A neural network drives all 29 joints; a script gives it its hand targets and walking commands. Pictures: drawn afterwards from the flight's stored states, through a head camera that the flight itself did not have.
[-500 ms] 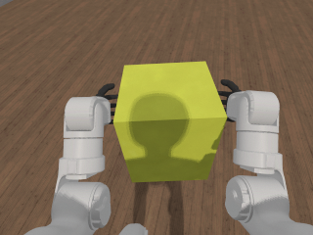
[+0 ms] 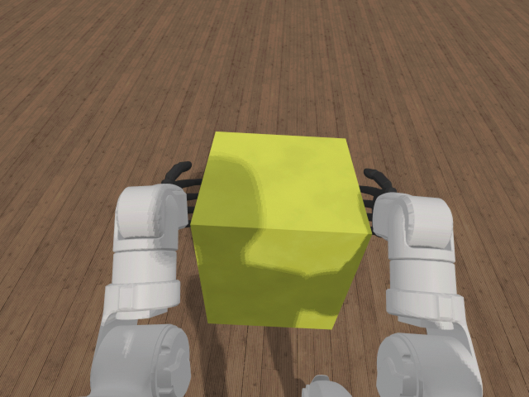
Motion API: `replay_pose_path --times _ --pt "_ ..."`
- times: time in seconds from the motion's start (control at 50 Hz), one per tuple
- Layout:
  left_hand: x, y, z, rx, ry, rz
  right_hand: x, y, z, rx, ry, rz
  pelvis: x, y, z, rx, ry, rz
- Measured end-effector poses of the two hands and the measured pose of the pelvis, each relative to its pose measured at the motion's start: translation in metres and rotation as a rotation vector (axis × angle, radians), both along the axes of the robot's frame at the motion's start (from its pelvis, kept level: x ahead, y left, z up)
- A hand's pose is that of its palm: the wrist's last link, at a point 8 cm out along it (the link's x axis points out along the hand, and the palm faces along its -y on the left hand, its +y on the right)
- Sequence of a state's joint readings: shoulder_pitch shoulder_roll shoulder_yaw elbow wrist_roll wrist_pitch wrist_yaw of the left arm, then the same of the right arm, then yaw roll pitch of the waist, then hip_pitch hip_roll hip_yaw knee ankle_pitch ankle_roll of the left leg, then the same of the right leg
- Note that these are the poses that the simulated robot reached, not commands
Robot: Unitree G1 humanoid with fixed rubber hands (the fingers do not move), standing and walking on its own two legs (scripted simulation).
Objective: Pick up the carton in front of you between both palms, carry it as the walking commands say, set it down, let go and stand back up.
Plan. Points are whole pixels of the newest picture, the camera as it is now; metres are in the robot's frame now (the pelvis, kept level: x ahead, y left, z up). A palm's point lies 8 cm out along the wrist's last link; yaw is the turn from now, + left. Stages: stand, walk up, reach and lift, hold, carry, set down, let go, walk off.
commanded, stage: carry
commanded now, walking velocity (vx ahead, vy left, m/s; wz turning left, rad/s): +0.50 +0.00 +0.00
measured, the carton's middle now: (275, 233) +0.38 -0.01 +0.02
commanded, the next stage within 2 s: none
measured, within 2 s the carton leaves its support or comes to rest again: neither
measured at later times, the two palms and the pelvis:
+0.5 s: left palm (191, 116) +0.59 +0.14 +0.10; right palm (346, 116) +0.60 -0.16 +0.09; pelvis +0.33 -0.02 +0.00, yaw +2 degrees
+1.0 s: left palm (193, 41) +0.89 +0.17 +0.09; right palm (313, 43) +0.89 -0.13 +0.10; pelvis +0.63 +0.02 +0.00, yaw +0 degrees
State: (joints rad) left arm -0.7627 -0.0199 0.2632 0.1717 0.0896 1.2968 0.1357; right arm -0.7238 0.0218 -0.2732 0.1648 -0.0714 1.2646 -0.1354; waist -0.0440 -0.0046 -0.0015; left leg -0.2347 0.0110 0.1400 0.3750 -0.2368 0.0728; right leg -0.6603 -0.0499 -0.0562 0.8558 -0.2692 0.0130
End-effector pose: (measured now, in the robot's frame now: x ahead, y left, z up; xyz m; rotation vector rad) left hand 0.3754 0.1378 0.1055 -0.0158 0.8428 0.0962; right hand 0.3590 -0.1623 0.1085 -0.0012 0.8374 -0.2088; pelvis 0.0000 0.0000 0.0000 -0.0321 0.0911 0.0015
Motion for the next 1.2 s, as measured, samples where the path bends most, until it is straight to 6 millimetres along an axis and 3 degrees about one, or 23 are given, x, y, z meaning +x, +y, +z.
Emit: replay_pose_path --times 0.1,0.2,0.3,0.42,0.56,0.66,0.74,0.82,0.94,1.04,1.12,1.2 --pt "0.051 -0.005 -0.009 -0.010 -0.045 0.041 0.059 -0.006 -0.010 0.024 -0.047 0.002 0.072 -0.013 -0.004 0.014 -0.001 -0.010" --pt "0.100 -0.018 -0.023 -0.013 -0.110 0.074 0.120 -0.015 -0.029 0.073 -0.112 0.039 0.152 -0.031 -0.021 0.006 -0.013 0.018" --pt "0.119 -0.020 -0.037 -0.014 -0.048 0.135 0.154 -0.017 -0.044 0.105 -0.048 0.055 0.209 -0.039 -0.007 0.034 -0.007 0.046" --pt "0.164 -0.010 -0.021 0.013 -0.086 0.132 0.201 -0.006 -0.033 0.092 -0.085 0.093 0.278 -0.036 0.004 0.052 -0.014 0.040" --pt "0.253 0.008 -0.004 -0.001 -0.192 0.099 0.283 0.011 -0.009 0.064 -0.192 0.078 0.378 -0.013 -0.008 0.033 -0.038 0.034" --pt "0.331 0.029 -0.023 -0.030 -0.203 0.074 0.354 0.032 -0.018 0.027 -0.204 0.060 0.453 0.011 -0.031 0.048 -0.054 0.008" --pt "0.376 0.035 -0.036 -0.026 -0.088 0.038 0.389 0.038 -0.032 0.018 -0.088 0.031 0.490 0.023 -0.019 0.029 -0.043 -0.015" --pt "0.414 0.034 -0.038 -0.042 -0.043 0.031 0.420 0.037 -0.033 0.021 -0.046 0.002 0.526 0.030 -0.006 0.018 -0.035 -0.015" --pt "0.481 0.032 -0.019 -0.026 -0.109 0.030 0.490 0.034 -0.017 0.032 -0.111 0.007 0.591 0.027 0.003 0.016 -0.026 -0.009" --pt "0.543 0.023 -0.010 -0.019 -0.171 0.058 0.559 0.025 -0.010 0.043 -0.172 0.033 0.655 0.012 -0.004 0.028 -0.035 -0.007" --pt "0.594 0.008 -0.019 0.010 -0.185 0.067 0.616 0.011 -0.026 0.069 -0.186 0.046 0.708 -0.004 -0.022 0.032 -0.044 0.013" --pt "0.623 0.003 -0.034 0.043 -0.091 0.067 0.647 0.005 -0.047 0.094 -0.091 0.048 0.733 -0.009 -0.017 0.023 -0.035 0.031"
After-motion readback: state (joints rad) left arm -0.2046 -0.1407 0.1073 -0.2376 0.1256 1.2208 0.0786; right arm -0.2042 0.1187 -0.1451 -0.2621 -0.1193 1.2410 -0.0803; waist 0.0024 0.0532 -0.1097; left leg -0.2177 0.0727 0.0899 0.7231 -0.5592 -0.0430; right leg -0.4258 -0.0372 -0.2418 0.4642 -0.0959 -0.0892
